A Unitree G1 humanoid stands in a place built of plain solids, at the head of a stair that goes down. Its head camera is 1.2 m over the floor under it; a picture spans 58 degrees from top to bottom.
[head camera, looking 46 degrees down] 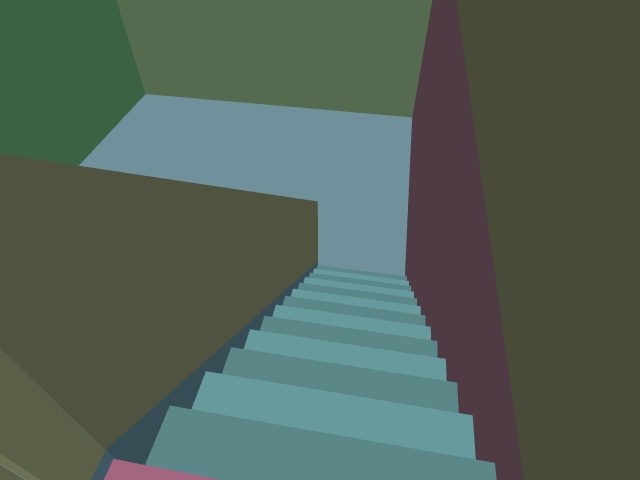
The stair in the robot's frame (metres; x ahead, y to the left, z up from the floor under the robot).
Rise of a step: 0.20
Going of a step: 0.23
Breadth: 1.04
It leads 10 degrees to the right of straight ahead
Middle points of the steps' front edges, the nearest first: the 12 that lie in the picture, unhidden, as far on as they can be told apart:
0.51 -0.02 -0.20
0.74 -0.06 -0.41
0.96 -0.09 -0.61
1.19 -0.13 -0.82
1.42 -0.17 -1.02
1.64 -0.21 -1.22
1.87 -0.25 -1.43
2.10 -0.29 -1.63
2.32 -0.33 -1.84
2.55 -0.37 -2.04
2.78 -0.41 -2.25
3.00 -0.44 -2.45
